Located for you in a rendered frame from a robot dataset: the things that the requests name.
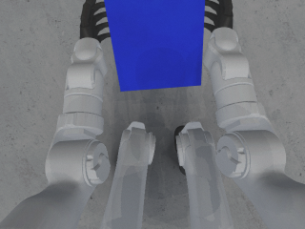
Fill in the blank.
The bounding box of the left robot upper arm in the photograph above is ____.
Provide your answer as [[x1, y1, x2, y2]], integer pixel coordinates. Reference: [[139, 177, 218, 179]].
[[0, 138, 111, 229]]

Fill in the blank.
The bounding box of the left robot hand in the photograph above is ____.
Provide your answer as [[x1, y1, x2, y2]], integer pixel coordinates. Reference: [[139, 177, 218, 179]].
[[80, 0, 111, 43]]

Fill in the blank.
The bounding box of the right robot upper arm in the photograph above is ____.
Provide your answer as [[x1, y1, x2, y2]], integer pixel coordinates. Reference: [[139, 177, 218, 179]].
[[215, 130, 305, 229]]

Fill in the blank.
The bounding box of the carton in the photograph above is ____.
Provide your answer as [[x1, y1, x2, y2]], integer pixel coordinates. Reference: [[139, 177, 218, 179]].
[[104, 0, 205, 92]]

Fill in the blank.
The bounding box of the robot right thigh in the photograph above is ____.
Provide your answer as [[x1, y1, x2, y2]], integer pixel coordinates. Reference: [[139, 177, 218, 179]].
[[175, 128, 234, 229]]

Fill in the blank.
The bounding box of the left robot shin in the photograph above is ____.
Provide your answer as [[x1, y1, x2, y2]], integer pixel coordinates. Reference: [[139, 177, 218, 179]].
[[117, 121, 146, 156]]

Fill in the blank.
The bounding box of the right robot hand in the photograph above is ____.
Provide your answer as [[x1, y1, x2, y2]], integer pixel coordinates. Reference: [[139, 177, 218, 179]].
[[204, 0, 234, 32]]

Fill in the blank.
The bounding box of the right robot forearm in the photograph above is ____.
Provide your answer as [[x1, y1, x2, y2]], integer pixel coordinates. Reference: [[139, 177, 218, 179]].
[[203, 27, 286, 155]]

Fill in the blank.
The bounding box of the left robot forearm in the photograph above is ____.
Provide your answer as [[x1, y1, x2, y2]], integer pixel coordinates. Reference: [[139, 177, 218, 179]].
[[45, 37, 108, 174]]

